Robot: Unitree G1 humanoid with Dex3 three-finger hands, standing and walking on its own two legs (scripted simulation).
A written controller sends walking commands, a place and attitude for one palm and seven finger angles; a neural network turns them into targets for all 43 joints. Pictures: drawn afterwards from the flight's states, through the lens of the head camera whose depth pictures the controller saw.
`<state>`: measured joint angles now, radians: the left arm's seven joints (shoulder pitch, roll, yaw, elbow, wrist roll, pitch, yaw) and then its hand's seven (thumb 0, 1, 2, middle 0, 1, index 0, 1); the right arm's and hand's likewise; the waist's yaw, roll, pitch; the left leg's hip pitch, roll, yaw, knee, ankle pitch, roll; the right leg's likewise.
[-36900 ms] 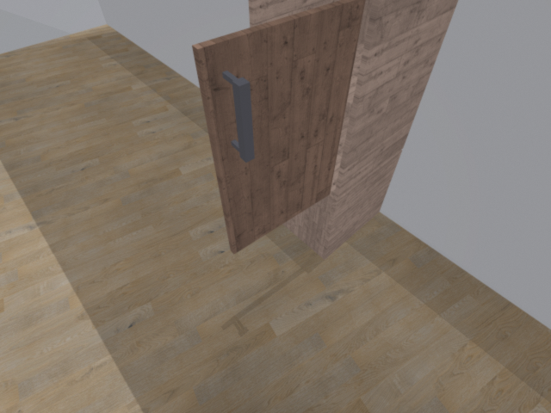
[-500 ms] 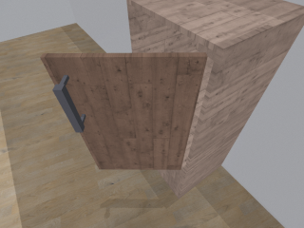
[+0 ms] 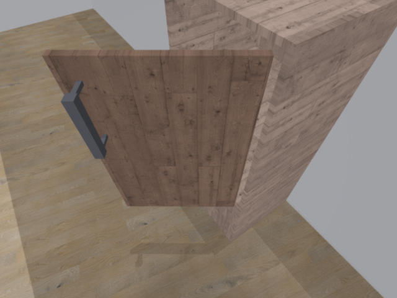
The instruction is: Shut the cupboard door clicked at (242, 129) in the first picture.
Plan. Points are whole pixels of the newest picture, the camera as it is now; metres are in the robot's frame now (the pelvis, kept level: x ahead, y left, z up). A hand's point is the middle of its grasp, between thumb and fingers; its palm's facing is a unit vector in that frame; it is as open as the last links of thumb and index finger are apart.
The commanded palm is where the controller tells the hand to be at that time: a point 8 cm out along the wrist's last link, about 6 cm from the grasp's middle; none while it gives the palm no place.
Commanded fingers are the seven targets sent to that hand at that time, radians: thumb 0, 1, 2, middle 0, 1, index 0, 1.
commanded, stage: come to a stop and stand still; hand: left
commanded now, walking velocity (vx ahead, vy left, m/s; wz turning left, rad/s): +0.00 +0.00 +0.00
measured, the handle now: (90, 122) +0.41 +0.25 +0.12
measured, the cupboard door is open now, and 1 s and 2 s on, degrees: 55 55 55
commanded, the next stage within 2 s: look again from close up in 1.74 s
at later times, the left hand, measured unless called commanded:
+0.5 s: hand out of the picture -0.01 +0.18 -0.17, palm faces +0.03 -0.98 -0.19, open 7.4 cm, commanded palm none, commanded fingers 0.00 0.90 0.90 -0.20 -0.30 -0.20 -0.30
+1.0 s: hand out of the picture +0.02 +0.20 -0.17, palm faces +0.07 -0.97 -0.21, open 7.3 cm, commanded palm none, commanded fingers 0.00 0.90 0.90 -0.20 -0.30 -0.20 -0.30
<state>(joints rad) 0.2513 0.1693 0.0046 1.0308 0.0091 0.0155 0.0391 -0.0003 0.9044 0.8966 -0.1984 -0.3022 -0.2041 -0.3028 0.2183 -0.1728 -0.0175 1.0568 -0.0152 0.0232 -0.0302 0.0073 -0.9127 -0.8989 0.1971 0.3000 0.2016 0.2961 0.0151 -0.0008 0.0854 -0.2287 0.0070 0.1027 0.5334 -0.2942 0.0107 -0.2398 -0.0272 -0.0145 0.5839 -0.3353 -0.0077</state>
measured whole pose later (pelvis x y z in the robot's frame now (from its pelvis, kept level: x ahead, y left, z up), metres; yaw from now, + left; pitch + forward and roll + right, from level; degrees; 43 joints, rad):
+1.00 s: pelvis +0.00 +0.01 +0.00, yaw +2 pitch -2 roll +0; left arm 0.30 0.19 -0.01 0.99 0.01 0.00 0.05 0.00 0.91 0.90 -0.20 -0.30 -0.20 -0.30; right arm 0.17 -0.16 -0.01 1.06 -0.01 0.00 -0.02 0.01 -0.91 -0.90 0.20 0.30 0.20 0.30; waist 0.02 -0.02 0.01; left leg -0.20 0.00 0.06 0.52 -0.29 0.03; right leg -0.17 -0.02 -0.03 0.51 -0.30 0.01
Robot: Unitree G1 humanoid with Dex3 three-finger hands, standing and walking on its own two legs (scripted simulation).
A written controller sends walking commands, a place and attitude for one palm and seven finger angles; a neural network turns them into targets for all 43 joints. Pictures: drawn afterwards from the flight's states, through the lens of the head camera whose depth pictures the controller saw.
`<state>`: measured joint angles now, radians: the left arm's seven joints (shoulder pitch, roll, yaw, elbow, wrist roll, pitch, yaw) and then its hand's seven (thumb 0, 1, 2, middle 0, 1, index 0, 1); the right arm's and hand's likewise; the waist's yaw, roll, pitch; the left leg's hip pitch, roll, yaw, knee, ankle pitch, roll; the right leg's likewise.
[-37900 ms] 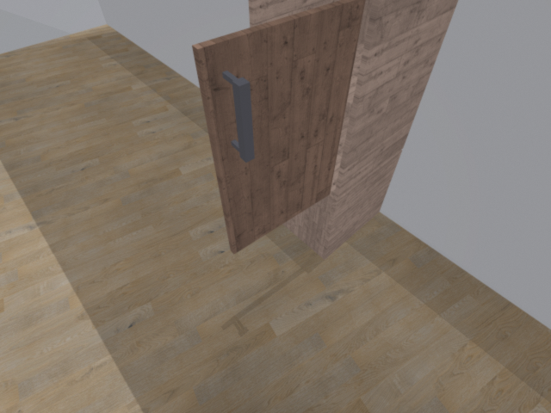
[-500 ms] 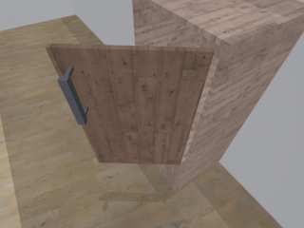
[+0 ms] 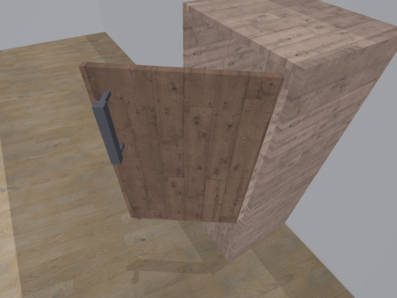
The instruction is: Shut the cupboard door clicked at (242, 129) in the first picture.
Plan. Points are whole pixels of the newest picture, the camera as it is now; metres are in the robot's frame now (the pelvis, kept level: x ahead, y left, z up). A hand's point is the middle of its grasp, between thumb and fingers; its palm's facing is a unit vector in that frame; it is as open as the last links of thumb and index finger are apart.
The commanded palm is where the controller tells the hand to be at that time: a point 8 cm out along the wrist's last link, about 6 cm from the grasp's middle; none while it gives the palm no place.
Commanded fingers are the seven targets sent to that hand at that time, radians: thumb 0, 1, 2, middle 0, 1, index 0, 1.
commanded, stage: come to a stop and stand still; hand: left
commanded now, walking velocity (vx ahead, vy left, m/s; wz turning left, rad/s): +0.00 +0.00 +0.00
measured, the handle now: (112, 129) +0.42 +0.23 +0.12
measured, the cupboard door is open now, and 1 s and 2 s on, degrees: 55 55 55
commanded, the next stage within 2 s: look again from close up in 0.74 s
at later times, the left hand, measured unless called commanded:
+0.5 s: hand out of the picture -0.06 +0.20 -0.18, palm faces +0.02 -0.98 -0.18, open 7.4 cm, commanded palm none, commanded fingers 0.00 0.90 0.90 -0.20 -0.30 -0.20 -0.30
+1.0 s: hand out of the picture -0.07 +0.19 -0.17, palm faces +0.02 -0.99 -0.17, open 7.3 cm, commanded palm none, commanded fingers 0.00 0.90 0.90 -0.20 -0.30 -0.20 -0.30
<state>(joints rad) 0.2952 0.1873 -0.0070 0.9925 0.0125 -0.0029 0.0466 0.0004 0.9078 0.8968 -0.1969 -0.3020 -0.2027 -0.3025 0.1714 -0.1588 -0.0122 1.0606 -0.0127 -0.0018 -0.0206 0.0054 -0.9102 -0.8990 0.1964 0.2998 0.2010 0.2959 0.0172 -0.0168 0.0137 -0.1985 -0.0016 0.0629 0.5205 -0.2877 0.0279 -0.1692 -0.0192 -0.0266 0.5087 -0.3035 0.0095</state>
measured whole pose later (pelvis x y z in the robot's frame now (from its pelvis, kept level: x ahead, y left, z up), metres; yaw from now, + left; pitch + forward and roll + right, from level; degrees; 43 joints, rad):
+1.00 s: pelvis -0.05 +0.03 +0.00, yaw +0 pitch -1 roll +0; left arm 0.34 0.14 -0.01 1.07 0.02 0.00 0.04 0.00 0.91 0.90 -0.20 -0.30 -0.20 -0.30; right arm 0.26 -0.14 -0.03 1.13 -0.01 0.00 -0.01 0.01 -0.92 -0.90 0.20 0.30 0.20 0.30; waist 0.00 -0.02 0.04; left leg -0.24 -0.04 0.09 0.43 -0.17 0.07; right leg -0.23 -0.06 0.00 0.44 -0.19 0.05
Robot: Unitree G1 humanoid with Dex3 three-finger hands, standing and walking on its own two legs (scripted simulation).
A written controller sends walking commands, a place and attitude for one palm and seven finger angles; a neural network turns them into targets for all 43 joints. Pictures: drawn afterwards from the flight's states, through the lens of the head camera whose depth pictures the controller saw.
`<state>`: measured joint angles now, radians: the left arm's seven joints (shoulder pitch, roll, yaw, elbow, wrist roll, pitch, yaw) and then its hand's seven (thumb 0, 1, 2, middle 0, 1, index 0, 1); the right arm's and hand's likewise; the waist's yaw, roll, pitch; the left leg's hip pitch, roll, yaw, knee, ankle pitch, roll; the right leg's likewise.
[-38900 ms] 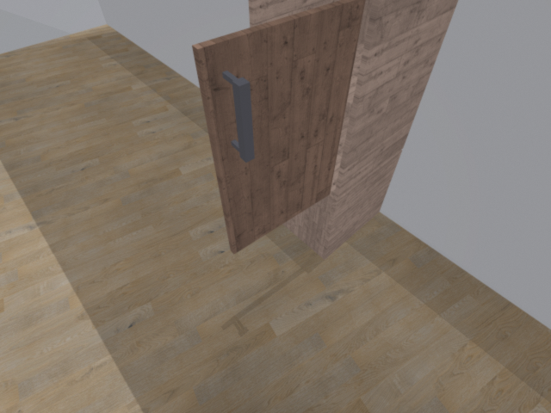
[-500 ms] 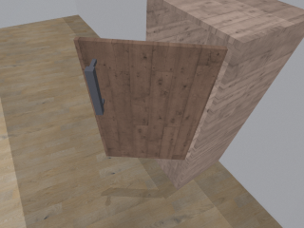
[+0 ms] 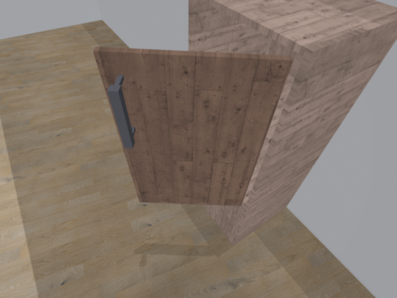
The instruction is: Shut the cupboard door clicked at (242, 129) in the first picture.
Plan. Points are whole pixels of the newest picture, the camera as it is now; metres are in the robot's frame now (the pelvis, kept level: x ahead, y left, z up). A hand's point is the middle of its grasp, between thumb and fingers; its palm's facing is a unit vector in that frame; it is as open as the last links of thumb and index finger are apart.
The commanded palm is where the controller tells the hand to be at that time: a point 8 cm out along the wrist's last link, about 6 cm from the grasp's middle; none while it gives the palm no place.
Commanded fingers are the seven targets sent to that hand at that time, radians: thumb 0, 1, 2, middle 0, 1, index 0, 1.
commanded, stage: look again from close up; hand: left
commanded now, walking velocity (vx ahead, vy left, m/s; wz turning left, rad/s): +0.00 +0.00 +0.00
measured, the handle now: (124, 113) +0.46 +0.20 +0.11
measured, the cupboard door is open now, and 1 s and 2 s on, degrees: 55 55 55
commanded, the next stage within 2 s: raise the hand and make a fist in 0.34 s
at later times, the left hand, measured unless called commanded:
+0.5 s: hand out of the picture +0.04 +0.16 -0.16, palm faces +0.12 -0.97 -0.20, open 7.3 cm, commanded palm +0.11 +0.20 -0.07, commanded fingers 0.00 0.90 0.90 -0.25 -0.36 -0.25 -0.36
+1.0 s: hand (126, 278) +0.16 +0.15 -0.01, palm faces +0.15 -0.99 -0.07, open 5.5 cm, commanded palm +0.14 +0.19 +0.00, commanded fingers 0.00 0.90 0.90 -0.71 -0.86 -0.71 -0.86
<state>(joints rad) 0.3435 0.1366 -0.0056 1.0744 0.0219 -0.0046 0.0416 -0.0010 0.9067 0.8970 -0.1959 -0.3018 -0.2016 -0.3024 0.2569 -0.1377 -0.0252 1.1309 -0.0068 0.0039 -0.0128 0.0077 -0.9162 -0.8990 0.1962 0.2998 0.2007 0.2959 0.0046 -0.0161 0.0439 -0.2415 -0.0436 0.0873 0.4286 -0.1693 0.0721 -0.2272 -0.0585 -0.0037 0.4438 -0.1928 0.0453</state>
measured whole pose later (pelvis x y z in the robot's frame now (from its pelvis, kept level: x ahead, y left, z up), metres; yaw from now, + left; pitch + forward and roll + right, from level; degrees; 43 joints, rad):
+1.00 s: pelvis +0.02 -0.06 -0.08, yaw +5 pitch +11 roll -2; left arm 0.62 0.23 0.14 -0.17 -0.29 -0.47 -0.27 0.02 0.90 0.90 -0.54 -0.67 -0.54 -0.67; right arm 0.15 -0.24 -0.02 0.48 0.02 -0.25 -0.05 0.01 -0.91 -0.90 0.20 0.30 0.20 0.30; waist 0.08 0.01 -0.13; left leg -0.82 0.03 -0.06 1.14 -0.51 -0.02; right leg -0.73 0.00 -0.14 1.10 -0.56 -0.05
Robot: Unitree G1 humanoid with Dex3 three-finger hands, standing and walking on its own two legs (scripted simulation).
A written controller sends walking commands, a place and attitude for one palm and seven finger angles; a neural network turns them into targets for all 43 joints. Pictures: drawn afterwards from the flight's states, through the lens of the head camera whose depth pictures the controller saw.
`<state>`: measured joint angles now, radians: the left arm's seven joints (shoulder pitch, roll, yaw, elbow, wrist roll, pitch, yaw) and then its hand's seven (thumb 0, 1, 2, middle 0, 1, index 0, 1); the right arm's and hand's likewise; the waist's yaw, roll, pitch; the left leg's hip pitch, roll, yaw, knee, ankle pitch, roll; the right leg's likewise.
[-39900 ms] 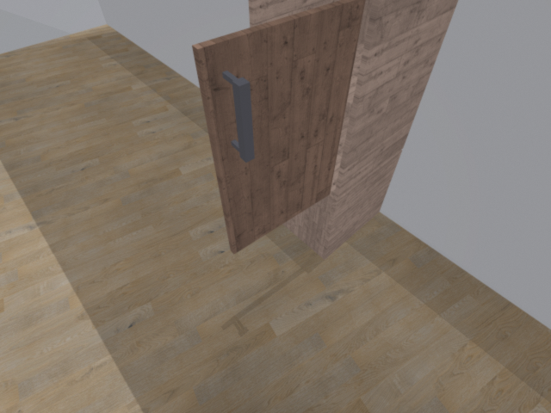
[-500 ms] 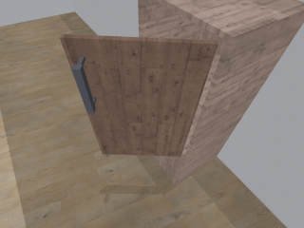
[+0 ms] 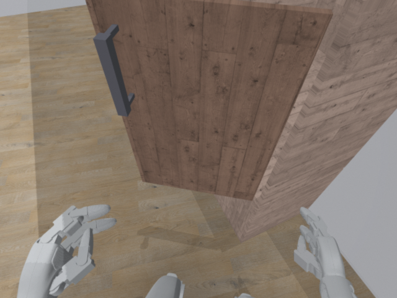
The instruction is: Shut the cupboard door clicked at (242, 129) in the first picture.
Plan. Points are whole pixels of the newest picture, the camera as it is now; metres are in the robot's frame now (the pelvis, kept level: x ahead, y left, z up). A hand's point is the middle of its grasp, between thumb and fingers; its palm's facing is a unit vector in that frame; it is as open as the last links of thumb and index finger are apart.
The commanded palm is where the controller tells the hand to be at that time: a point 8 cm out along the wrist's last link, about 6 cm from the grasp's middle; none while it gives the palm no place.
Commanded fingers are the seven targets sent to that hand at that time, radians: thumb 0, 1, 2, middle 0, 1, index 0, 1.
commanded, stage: raise the hand and make a fist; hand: left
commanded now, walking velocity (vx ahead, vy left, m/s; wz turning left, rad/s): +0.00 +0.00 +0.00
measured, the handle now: (119, 73) +0.46 +0.23 +0.20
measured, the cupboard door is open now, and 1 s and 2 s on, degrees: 55 55 55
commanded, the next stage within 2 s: bring the fist close to the handle in 1.36 s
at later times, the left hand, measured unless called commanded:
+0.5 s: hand (90, 213) +0.21 +0.20 +0.13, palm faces -0.04 -1.00 -0.05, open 3.3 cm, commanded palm +0.18 +0.25 +0.15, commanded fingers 0.00 0.90 0.90 -1.17 -1.36 -1.17 -1.36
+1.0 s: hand (74, 158) +0.25 +0.22 +0.20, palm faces -0.01 -1.00 -0.08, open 3.1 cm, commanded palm +0.23 +0.26 +0.21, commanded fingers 0.00 0.90 0.90 -1.30 -1.50 -1.30 -1.50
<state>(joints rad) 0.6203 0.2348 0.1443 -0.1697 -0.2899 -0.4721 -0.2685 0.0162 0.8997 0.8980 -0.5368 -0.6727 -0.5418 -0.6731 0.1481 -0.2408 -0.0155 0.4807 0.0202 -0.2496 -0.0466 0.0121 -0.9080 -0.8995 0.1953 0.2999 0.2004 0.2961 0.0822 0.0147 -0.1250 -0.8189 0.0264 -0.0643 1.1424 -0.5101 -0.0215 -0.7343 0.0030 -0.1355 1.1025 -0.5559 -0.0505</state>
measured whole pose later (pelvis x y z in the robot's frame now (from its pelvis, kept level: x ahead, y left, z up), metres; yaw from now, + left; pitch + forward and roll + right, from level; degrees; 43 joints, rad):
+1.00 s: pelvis +0.02 +0.03 +0.07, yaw -1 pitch +0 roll -1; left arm 0.26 0.30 0.21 -0.24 -0.30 0.02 -0.23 0.01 0.90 0.90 -1.29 -1.50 -1.30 -1.50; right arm 0.25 -0.24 0.08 0.60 0.06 -0.26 -0.07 0.02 -0.90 -0.90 0.20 0.30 0.21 0.30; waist 0.05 0.05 -0.06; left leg -0.33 0.00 0.00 0.67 -0.34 0.02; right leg -0.27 -0.01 -0.07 0.63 -0.36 0.00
